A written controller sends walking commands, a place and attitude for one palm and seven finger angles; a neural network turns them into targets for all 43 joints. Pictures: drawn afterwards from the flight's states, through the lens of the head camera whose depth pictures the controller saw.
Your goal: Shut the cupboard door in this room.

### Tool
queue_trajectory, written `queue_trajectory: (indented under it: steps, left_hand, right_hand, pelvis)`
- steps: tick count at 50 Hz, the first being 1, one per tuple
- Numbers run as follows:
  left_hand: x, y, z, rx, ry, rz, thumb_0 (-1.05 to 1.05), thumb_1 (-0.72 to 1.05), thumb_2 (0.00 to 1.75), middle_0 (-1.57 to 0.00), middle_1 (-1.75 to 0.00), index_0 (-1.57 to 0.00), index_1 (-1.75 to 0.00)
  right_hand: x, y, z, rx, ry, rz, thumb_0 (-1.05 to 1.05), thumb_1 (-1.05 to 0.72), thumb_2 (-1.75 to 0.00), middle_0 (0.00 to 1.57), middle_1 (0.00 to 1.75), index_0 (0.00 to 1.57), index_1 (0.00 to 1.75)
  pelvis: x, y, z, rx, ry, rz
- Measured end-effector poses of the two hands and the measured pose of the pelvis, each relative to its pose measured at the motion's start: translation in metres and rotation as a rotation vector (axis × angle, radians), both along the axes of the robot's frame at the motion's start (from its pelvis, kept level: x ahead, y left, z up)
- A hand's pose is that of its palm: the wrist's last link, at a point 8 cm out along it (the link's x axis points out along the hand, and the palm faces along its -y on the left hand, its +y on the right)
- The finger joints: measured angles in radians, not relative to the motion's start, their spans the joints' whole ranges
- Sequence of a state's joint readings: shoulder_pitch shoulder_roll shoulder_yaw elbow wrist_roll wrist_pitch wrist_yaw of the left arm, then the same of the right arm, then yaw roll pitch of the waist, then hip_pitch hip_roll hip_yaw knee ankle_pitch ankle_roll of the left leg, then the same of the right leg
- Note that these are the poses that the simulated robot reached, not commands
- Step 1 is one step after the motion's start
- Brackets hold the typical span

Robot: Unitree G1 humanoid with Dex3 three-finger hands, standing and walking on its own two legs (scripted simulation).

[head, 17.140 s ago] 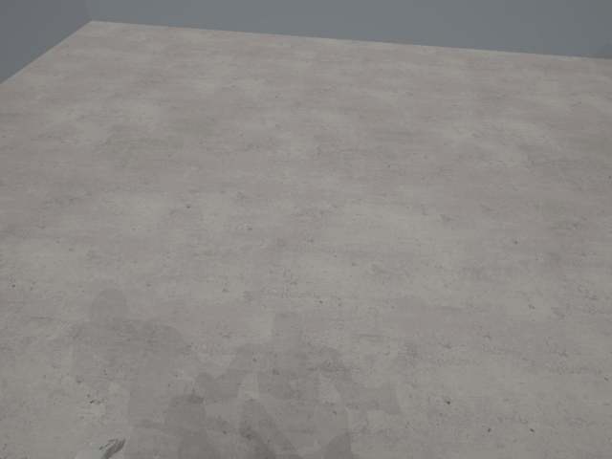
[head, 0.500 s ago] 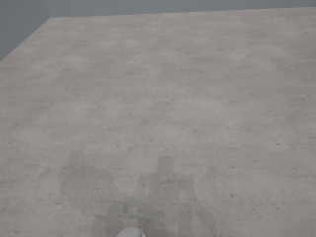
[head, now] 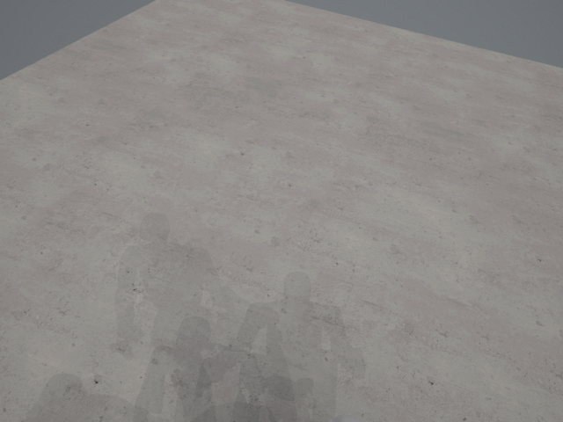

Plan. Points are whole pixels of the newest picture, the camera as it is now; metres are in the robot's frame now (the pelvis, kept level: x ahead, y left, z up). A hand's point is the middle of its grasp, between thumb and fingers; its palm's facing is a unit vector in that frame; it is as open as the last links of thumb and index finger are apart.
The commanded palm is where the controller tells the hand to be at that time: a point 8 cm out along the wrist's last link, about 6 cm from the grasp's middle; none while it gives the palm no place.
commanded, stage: turn or walk to find it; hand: left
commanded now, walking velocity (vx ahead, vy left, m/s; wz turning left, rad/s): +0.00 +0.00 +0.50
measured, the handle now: out of the picture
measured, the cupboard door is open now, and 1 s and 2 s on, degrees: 75 75 75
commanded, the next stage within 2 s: none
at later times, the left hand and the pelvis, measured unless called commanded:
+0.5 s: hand out of the picture +0.03 +0.15 -0.14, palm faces +0.23 -0.93 -0.29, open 7.4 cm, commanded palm none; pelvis -0.02 -0.06 +0.00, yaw +15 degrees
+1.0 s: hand out of the picture -0.10 +0.22 -0.17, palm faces +0.51 -0.83 -0.24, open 7.4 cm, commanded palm none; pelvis -0.05 -0.01 +0.00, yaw +29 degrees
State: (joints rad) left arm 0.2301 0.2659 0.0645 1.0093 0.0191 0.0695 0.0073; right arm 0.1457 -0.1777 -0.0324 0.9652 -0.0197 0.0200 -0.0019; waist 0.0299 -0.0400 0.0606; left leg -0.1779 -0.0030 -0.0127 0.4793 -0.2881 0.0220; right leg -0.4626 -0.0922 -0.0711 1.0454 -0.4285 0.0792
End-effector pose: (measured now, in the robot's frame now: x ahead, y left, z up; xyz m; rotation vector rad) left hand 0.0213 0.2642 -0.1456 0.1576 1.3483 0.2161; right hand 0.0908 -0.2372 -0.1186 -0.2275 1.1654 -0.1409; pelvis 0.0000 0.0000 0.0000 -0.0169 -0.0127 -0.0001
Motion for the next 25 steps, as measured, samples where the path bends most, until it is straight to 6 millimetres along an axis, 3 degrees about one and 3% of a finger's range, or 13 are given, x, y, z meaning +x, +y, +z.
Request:
queue_trajectory:
  steps: [7,14,20,25]
  left_hand:
    - [0.034,-0.008,0.014,0.029,-0.118,-0.005,0.01,0.91,0.89,-0.20,-0.30,-0.19,-0.30]
    - [0.058,-0.039,0.027,0.078,-0.233,-0.015,0.00,0.91,0.89,-0.20,-0.30,-0.19,-0.30]
    - [0.027,-0.061,0.039,0.095,-0.230,0.049,0.00,0.91,0.89,-0.20,-0.30,-0.20,-0.30]
    - [-0.009,-0.071,0.037,0.081,-0.177,0.125,0.00,0.91,0.89,-0.20,-0.30,-0.20,-0.30]
  right_hand:
    - [-0.012,-0.004,-0.011,0.031,0.035,0.014,0.00,-0.90,-0.90,0.20,0.30,0.20,0.30]
    - [-0.035,-0.039,-0.040,0.063,0.122,0.012,0.01,-0.90,-0.90,0.20,0.30,0.20,0.30]
    - [-0.036,-0.063,-0.042,0.061,0.175,0.058,0.01,-0.91,-0.90,0.20,0.30,0.20,0.30]
    - [-0.029,-0.070,-0.036,0.051,0.193,0.114,0.01,-0.91,-0.90,0.20,0.30,0.20,0.30]
  pelvis:
    - [-0.005,-0.008,0.000,0.014,0.006,0.055]
    - [-0.010,-0.037,-0.011,0.033,0.017,0.122]
    - [-0.014,-0.052,-0.004,0.053,-0.004,0.202]
    - [-0.016,-0.057,0.000,0.058,-0.005,0.261]
